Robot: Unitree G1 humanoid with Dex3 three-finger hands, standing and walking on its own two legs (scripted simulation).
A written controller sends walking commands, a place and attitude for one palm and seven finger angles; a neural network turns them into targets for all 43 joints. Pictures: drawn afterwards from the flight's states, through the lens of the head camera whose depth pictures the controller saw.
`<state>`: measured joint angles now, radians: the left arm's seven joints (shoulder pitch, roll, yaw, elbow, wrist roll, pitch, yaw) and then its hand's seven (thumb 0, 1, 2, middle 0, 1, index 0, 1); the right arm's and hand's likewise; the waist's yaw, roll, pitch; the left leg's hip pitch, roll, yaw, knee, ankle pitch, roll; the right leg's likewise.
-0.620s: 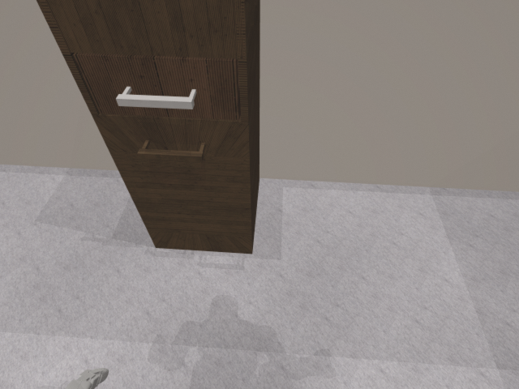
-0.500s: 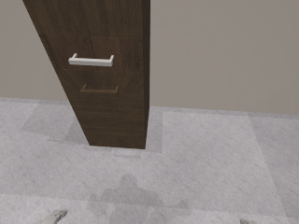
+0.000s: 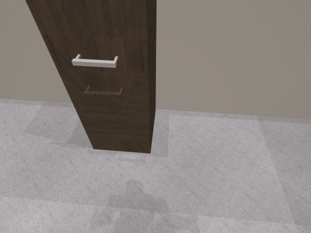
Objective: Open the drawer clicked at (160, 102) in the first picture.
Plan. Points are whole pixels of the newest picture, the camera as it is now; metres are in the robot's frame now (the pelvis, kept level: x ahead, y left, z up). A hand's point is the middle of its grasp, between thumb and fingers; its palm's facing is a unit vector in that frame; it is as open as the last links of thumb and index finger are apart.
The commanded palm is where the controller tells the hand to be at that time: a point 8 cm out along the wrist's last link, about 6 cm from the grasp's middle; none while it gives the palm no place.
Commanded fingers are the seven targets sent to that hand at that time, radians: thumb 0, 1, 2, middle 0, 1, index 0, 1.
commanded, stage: stand and wait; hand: left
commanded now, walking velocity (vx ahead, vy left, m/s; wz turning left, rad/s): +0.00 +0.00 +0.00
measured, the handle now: (95, 60) +0.75 +0.30 +0.03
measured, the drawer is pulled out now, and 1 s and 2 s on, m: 0.00 0.00 0.00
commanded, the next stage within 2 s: look at it before walking up in 0.46 s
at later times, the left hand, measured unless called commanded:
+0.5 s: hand out of the picture +0.05 +0.22 -0.16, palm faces -0.02 -0.96 -0.29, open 7.4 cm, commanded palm none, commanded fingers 0.00 0.90 0.90 -0.20 -0.30 -0.20 -0.30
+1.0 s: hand out of the picture +0.04 +0.23 -0.16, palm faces -0.01 -0.95 -0.30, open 7.4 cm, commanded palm none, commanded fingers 0.00 0.90 0.90 -0.20 -0.30 -0.20 -0.30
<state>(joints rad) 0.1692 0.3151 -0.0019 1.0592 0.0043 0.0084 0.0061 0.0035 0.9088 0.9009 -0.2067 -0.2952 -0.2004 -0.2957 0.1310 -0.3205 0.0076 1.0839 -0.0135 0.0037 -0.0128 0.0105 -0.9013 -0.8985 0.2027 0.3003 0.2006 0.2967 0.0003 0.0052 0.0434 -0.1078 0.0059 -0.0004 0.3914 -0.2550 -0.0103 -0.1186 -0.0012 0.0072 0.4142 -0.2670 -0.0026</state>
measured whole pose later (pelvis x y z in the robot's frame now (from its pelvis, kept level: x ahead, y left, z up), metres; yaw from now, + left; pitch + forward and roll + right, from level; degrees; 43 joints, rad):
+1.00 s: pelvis -0.01 +0.00 +0.00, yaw +0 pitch -2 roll +0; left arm 0.18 0.29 0.00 1.09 0.01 -0.01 0.01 0.00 0.91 0.90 -0.21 -0.30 -0.20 -0.30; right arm 0.15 -0.29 0.01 1.13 -0.01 -0.01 -0.01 0.01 -0.90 -0.90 0.20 0.30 0.20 0.30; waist 0.00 0.00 0.03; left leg -0.11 0.02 0.00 0.36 -0.22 -0.02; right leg -0.12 0.01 0.01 0.37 -0.23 -0.01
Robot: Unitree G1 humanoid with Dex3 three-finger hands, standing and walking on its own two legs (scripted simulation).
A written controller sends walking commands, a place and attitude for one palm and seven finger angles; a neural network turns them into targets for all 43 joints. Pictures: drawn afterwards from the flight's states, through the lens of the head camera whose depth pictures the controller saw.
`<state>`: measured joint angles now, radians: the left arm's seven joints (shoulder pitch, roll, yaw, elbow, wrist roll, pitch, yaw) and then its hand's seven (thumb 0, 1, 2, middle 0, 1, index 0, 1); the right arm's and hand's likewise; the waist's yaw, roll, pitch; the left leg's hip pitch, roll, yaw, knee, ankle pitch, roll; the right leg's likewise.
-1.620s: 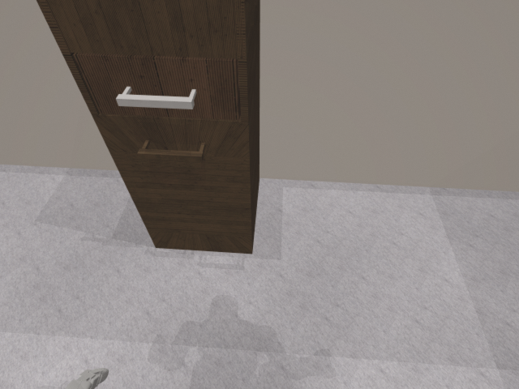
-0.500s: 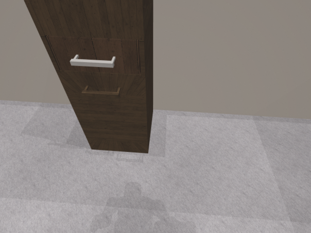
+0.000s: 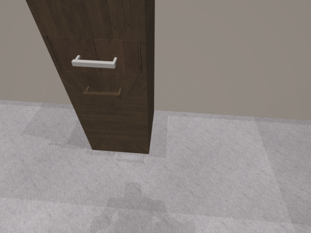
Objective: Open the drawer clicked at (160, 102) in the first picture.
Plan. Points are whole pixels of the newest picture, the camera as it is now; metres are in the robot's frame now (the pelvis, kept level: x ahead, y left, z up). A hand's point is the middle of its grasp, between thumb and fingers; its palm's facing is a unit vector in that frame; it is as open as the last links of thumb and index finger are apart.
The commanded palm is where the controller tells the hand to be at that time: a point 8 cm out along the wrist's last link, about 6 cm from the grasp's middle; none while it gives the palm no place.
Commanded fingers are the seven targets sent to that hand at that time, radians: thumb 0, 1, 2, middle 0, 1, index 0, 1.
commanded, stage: look at it before walking up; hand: left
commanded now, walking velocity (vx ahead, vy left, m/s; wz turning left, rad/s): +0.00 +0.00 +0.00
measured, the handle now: (95, 61) +0.77 +0.31 +0.03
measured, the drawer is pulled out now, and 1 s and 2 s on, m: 0.00 0.00 0.00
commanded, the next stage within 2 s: take the last steps up to it in 0.02 s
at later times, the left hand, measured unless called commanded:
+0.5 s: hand out of the picture -0.01 +0.24 -0.19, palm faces +0.11 -0.98 -0.18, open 7.4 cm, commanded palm none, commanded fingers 0.00 0.90 0.90 -0.20 -0.30 -0.20 -0.30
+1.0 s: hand (74, 189) +0.28 +0.30 -0.18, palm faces +0.03 -0.99 -0.17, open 7.3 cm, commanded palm none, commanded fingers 0.00 0.90 0.90 -0.20 -0.30 -0.20 -0.30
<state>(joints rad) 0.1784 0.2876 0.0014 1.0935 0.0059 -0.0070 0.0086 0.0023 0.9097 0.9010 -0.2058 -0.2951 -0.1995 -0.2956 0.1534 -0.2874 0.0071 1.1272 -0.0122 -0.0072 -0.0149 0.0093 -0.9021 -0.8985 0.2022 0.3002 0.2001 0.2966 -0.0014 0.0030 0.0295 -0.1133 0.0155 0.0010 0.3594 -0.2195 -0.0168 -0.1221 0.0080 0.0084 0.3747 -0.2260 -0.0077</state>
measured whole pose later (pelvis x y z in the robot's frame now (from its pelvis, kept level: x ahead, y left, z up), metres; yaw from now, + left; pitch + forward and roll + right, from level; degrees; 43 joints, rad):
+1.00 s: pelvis +0.21 +0.13 -0.01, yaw +1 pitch -1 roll +0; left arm 0.16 0.14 0.06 1.06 0.02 0.00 0.01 0.00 0.93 0.90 -0.20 -0.29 -0.19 -0.29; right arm 0.47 -0.05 0.01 1.18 -0.03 -0.07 -0.05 0.01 -0.90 -0.90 0.20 0.30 0.20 0.30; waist -0.05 0.00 0.04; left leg 0.07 -0.09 0.14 0.29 -0.35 0.10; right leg -0.52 -0.06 -0.10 0.82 -0.23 -0.02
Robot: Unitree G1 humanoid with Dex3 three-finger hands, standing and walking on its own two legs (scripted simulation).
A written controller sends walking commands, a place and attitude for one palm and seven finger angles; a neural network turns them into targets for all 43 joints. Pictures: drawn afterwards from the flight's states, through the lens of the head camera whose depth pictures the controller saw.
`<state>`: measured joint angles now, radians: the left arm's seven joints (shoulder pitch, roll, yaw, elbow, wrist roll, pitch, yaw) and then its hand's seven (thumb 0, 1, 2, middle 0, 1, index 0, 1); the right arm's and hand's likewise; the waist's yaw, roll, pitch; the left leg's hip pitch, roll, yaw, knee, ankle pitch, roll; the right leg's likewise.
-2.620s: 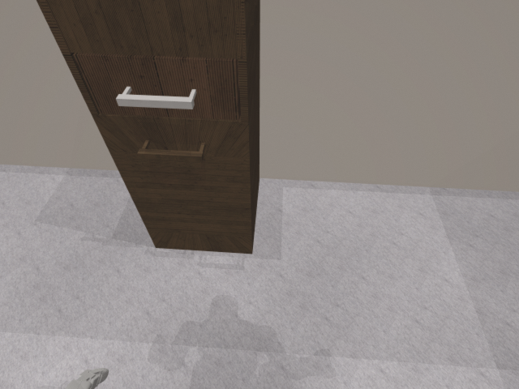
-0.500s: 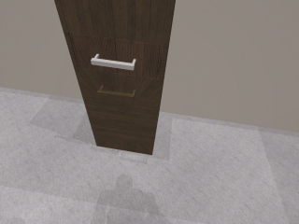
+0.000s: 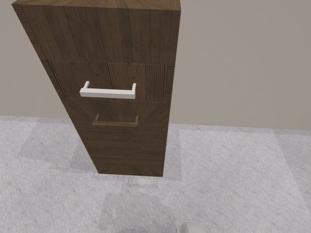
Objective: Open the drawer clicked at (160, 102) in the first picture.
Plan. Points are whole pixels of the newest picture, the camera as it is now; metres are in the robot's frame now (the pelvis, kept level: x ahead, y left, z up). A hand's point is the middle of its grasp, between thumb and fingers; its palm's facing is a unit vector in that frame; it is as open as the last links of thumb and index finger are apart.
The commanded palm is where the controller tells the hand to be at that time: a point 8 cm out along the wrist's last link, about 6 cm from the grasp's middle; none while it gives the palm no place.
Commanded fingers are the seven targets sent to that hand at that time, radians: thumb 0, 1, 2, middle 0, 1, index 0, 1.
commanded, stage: come to a stop and stand still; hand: left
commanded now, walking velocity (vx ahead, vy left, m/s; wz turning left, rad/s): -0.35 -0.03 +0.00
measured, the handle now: (109, 89) +0.56 +0.17 +0.04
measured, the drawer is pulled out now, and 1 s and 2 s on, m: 0.00 0.00 0.00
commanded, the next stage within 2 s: look again from close up in 1.34 s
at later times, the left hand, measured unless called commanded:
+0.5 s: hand out of the picture +0.09 +0.24 -0.18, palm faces +0.08 -0.96 -0.25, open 7.3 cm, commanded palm none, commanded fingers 0.00 0.90 0.90 -0.20 -0.30 -0.20 -0.30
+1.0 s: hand out of the picture +0.02 +0.18 -0.16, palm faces +0.01 -0.97 -0.23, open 7.4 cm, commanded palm none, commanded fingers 0.00 0.90 0.90 -0.20 -0.30 -0.20 -0.30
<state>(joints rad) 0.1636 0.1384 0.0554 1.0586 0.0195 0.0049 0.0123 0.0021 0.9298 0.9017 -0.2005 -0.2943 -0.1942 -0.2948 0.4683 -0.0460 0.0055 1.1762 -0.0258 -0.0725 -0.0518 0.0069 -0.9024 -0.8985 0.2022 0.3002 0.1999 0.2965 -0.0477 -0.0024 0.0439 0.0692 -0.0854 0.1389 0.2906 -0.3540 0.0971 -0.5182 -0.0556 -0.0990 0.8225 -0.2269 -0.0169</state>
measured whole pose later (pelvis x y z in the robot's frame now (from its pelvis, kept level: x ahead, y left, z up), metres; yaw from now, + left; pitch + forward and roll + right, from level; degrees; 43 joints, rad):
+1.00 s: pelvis +0.00 +0.00 +0.01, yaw -1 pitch -1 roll +0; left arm 0.26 0.15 0.03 1.09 0.01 0.01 0.01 0.00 0.91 0.90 -0.20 -0.29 -0.20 -0.29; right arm 0.32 -0.19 -0.05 1.12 -0.02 0.03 -0.03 0.01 -0.91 -0.90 0.20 0.30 0.20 0.30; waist -0.04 0.05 0.02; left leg -0.27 0.08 0.02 0.51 -0.31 -0.04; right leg -0.13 0.00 -0.05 0.46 -0.31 -0.02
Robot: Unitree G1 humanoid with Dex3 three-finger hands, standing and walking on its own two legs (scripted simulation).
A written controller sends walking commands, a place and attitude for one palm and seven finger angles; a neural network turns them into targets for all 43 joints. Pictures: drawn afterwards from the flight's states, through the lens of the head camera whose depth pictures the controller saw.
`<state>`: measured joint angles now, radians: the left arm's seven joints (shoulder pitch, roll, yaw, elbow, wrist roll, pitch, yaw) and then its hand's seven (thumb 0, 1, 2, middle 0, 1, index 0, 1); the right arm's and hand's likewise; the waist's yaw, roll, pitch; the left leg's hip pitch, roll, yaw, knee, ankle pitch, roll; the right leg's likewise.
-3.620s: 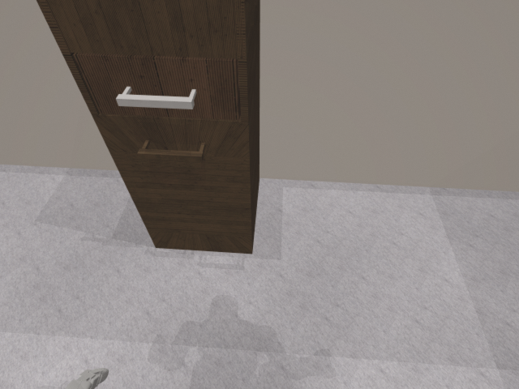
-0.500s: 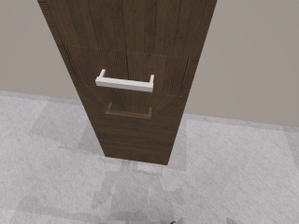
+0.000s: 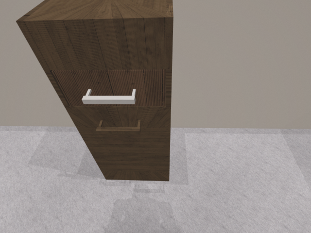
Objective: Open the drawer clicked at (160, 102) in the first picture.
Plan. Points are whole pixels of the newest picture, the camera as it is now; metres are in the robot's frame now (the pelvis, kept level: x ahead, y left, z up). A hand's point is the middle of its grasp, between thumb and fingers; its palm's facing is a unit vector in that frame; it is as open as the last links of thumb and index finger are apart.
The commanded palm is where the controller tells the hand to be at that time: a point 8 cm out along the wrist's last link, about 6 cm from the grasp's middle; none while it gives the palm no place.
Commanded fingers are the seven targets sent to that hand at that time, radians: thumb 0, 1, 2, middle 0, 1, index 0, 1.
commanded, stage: come to a stop and stand still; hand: left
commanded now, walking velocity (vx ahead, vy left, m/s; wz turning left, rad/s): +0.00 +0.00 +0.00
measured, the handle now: (110, 95) +0.56 +0.18 +0.03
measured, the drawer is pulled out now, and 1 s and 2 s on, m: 0.00 0.00 0.00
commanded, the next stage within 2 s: look again from close up in 0.34 s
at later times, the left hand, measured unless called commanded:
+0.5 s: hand out of the picture -0.05 +0.12 -0.17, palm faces +0.07 -0.99 -0.16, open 7.3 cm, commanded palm none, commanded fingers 0.00 0.90 0.90 -0.20 -0.30 -0.20 -0.30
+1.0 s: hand out of the picture -0.02 +0.20 -0.17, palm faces +0.01 -0.98 -0.21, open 7.4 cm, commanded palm none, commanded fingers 0.00 0.90 0.90 -0.20 -0.30 -0.20 -0.30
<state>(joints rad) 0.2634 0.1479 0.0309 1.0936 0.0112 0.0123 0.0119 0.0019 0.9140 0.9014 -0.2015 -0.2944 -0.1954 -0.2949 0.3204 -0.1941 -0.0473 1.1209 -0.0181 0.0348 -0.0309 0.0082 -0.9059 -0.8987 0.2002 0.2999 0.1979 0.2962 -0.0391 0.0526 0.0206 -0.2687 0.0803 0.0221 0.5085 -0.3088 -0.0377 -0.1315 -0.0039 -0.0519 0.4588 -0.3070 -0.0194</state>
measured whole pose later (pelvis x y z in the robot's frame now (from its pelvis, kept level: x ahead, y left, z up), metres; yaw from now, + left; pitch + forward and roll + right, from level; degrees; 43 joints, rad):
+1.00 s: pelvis -0.02 +0.02 +0.00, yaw -1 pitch +0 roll +0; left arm 0.32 0.17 0.00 1.07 0.01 -0.01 0.03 0.00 0.91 0.90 -0.20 -0.29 -0.20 -0.29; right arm 0.32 -0.14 0.02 1.08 -0.02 -0.02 -0.02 0.01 -0.91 -0.90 0.20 0.30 0.20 0.30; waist 0.00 0.00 0.01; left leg -0.23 -0.02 0.06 0.47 -0.23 0.04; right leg -0.20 -0.03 -0.03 0.49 -0.28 0.00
